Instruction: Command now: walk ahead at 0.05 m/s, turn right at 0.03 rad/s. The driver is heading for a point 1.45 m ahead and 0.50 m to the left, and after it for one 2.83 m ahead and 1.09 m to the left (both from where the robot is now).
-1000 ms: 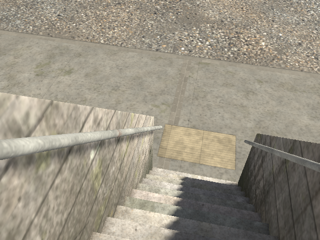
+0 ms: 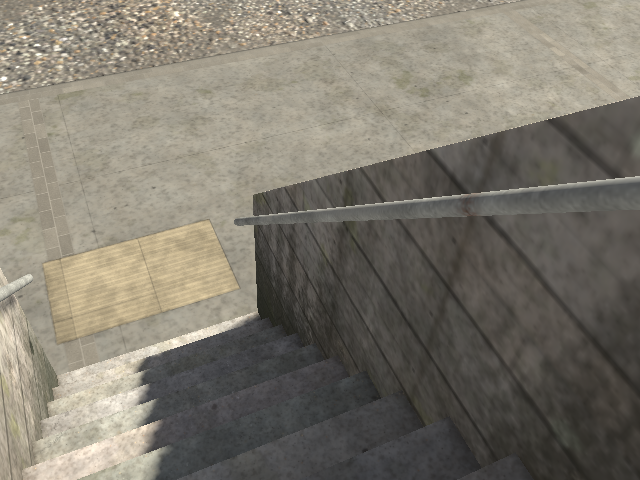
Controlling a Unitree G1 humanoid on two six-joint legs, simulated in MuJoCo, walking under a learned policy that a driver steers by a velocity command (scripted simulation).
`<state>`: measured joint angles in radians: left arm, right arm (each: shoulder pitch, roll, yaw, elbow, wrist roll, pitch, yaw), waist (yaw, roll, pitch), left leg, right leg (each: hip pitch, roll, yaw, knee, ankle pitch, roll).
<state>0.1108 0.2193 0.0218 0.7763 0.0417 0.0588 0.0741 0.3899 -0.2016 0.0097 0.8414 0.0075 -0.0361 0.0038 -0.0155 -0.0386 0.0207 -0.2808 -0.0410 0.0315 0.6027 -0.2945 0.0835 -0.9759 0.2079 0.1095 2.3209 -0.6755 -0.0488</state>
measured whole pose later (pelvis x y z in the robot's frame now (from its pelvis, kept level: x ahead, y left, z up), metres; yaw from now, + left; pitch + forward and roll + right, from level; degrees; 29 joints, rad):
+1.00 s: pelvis +0.07 -0.07 -0.03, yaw +28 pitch -3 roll +0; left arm 0.41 0.21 -0.04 0.68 0.02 0.00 0.04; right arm -0.01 -0.18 0.00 0.58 -0.01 0.12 0.00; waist 0.08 0.04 0.02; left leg -0.91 -0.06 -0.05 1.56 -0.08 -0.06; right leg -0.34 -0.09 -0.16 0.90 -0.50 -0.03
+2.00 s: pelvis +0.19 +0.06 -0.07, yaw +35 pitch +1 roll +0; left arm 0.30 0.29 0.05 0.91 0.03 -0.01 0.02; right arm 0.45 -0.26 -0.04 1.05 -0.04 -0.06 -0.03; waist -0.01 -0.01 -0.03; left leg -0.44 -0.02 0.05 1.13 -0.70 0.06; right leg -0.63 0.08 0.14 1.13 -0.17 -0.05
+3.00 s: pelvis +0.52 +0.31 -0.56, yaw +19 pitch -3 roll +2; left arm 0.15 0.20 0.01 0.89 0.03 0.01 -0.01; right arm 0.53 -0.14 0.03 1.05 0.00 -0.06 -0.06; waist -0.07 -0.07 0.01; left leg -0.29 0.03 0.24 1.30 -0.88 0.07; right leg -0.68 0.00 0.07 0.83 0.55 -0.05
